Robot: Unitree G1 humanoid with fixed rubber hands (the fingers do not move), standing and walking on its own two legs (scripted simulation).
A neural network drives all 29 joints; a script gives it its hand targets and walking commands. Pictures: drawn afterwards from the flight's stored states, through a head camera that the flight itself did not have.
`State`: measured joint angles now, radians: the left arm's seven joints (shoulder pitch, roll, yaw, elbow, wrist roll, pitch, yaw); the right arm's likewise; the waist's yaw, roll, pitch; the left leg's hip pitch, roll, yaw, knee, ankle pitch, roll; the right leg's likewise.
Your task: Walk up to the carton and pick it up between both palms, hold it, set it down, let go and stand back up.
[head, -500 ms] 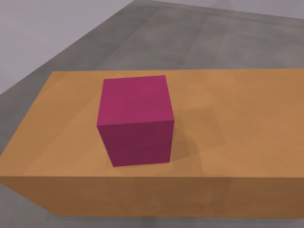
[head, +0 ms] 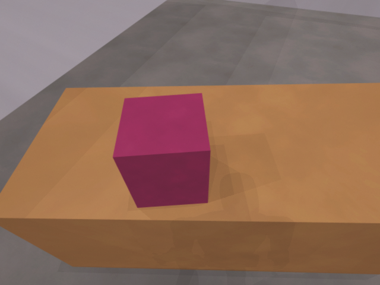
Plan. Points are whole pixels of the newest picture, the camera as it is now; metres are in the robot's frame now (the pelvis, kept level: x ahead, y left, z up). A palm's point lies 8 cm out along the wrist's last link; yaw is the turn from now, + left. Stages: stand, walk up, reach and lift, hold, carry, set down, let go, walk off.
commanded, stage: stand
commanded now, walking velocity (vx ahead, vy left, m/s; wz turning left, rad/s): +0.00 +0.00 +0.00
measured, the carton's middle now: (168, 153) +0.46 +0.08 -0.03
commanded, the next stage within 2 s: none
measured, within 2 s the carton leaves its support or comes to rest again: neither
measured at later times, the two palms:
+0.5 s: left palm out of the picture +0.04 +0.25 -0.12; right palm out of the picture -0.01 -0.26 -0.13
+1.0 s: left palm out of the picture +0.03 +0.25 -0.13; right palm out of the picture -0.01 -0.26 -0.13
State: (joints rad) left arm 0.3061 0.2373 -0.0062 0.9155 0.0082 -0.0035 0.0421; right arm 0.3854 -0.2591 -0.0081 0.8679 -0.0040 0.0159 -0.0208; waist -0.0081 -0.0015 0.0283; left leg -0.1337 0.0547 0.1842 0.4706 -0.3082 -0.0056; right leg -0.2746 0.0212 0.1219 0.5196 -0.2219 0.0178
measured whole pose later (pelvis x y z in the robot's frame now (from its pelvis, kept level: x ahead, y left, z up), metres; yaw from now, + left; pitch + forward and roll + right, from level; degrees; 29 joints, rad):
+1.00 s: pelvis +0.00 +0.00 +0.00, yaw +1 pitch -1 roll +1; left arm 0.30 0.24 -0.01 0.94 0.01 0.00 0.04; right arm 0.42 -0.24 0.00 0.89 0.00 0.00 -0.02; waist -0.01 0.00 0.03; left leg -0.13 0.05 0.17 0.46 -0.30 -0.01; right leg -0.26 0.02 0.10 0.50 -0.22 0.02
